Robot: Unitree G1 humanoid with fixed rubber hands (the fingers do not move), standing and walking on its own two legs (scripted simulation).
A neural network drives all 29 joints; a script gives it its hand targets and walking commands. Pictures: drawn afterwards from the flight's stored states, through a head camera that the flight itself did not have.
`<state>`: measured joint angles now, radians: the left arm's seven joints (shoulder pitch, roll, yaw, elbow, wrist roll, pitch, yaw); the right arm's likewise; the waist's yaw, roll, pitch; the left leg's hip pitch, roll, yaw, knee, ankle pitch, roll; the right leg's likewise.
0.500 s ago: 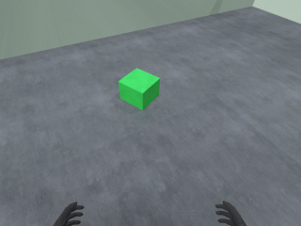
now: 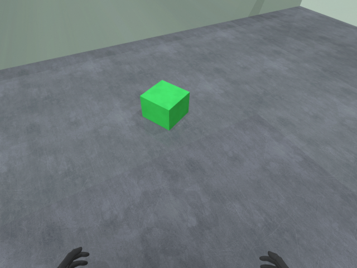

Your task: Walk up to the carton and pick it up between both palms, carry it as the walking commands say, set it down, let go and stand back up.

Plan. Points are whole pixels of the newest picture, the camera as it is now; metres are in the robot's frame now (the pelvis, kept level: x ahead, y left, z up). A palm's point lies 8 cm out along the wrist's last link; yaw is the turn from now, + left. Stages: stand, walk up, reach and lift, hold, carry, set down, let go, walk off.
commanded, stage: stand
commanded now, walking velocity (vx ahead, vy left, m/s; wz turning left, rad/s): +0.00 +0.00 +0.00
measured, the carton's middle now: (165, 104) +1.41 +0.09 -0.65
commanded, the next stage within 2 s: walk up in 0.58 s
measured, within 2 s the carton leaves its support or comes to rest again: neither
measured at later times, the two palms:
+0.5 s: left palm out of the picture +0.12 +0.26 -0.10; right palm out of the picture +0.12 -0.24 -0.10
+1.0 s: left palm out of the picture +0.11 +0.29 -0.11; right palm out of the picture +0.10 -0.22 -0.10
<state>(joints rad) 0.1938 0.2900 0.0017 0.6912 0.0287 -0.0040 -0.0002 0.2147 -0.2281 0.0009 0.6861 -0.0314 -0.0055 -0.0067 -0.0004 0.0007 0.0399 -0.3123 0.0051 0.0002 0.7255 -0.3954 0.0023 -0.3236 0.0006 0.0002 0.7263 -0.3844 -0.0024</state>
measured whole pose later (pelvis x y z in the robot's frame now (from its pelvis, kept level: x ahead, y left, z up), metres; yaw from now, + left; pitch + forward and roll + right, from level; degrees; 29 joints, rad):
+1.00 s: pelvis +0.04 +0.03 +0.01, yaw +0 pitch +1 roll -2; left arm 0.25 0.29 0.00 0.83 0.03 0.01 -0.01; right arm 0.33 -0.24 0.00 0.77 -0.02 -0.02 0.03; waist 0.00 0.00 0.02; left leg -0.26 0.00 0.00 0.64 -0.41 0.03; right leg -0.37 -0.01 0.00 0.92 -0.42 -0.01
